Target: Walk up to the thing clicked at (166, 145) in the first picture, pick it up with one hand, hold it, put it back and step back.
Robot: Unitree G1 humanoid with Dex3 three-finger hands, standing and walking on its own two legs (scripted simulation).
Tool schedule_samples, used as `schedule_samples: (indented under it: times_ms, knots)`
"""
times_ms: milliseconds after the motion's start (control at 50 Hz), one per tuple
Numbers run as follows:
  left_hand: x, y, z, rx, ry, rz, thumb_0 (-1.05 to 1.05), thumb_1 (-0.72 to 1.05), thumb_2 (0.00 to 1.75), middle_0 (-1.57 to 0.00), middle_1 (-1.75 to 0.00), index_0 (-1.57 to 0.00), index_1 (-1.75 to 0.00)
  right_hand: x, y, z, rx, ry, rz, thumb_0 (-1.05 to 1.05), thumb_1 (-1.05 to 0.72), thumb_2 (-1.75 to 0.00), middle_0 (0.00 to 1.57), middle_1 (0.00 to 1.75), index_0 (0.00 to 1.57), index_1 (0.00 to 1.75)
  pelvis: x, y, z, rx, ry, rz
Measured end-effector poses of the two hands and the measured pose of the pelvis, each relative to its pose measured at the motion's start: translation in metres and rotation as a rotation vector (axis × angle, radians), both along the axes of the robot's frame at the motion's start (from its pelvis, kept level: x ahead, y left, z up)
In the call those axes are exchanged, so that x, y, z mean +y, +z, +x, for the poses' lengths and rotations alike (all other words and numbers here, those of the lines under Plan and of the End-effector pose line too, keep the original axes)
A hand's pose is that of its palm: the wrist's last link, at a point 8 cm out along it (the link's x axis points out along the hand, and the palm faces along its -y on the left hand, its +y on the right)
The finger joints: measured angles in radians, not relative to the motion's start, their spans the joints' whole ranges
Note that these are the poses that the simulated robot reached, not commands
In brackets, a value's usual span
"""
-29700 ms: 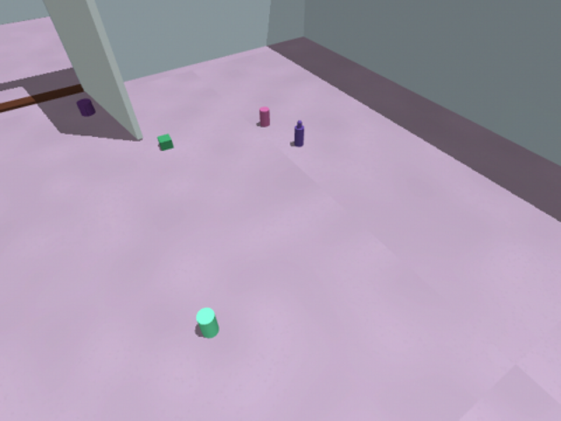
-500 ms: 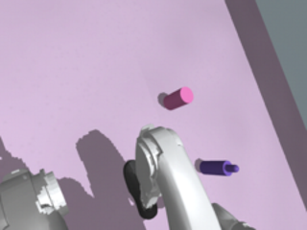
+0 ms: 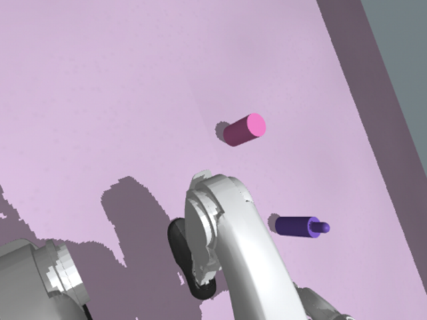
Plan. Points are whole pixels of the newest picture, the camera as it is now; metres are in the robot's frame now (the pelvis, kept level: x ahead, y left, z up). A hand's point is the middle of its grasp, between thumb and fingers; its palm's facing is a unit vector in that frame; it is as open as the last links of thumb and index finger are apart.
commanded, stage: close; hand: left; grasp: from above
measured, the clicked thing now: out of the picture +0.46 +0.33 -0.27
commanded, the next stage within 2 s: settle in 0.30 s
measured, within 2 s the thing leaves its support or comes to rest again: leaves its support in 0.76 s
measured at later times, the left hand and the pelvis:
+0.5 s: hand out of the picture +0.45 +0.32 -0.25, palm faces -0.45 -0.08 -0.89, open 10.5 cm; pelvis +0.00 +0.00 +0.00, yaw +0 degrees
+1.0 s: hand out of the picture +0.45 +0.35 -0.18, palm faces -0.45 -0.09 -0.89, open 9.8 cm; pelvis +0.00 +0.00 +0.01, yaw +2 degrees
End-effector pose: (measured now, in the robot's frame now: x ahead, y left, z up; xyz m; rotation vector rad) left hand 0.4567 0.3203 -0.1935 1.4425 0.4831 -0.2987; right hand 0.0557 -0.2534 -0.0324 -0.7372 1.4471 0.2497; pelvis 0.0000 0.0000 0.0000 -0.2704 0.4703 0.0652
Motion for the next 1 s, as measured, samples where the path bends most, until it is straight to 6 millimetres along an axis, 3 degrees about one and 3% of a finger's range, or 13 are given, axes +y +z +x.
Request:
schedule_samples:
  times_ms: [320, 720, 1000]
  knots:
    - [0.0, 0.005, -0.007, -0.032, -0.058, 0.004, -0.02, -0.04, 0.61, -0.49, -0.75, -0.54, -0.73, 0.009, -0.003, 0.006, -0.031, 0.028, -0.006, 0.0, -0.9, -0.89, 0.2, 0.3, 0.2, 0.3, 0.002, 0.0, -0.004, -0.01, -0.002, -0.002]
    - [0.012, 0.009, 0.004, -0.027, 0.04, 0.016, -0.02, -0.03, 0.54, -0.57, -0.69, -0.61, -0.68, 0.003, 0.003, 0.006, -0.039, -0.002, -0.002, 0.0, -0.91, -0.9, 0.2, 0.3, 0.2, 0.3, 0.002, 0.0, 0.0, 0.016, 0.005, -0.002]
    - [0.034, 0.069, -0.005, -0.022, 0.026, 0.047, -0.02, 0.01, 0.48, -0.6, -0.64, -0.7, -0.65, -0.007, -0.009, 0.011, -0.055, -0.125, 0.013, 0.0, -0.91, -0.9, 0.2, 0.3, 0.2, 0.3, 0.002, 0.009, 0.0, 0.063, 0.025, 0.011]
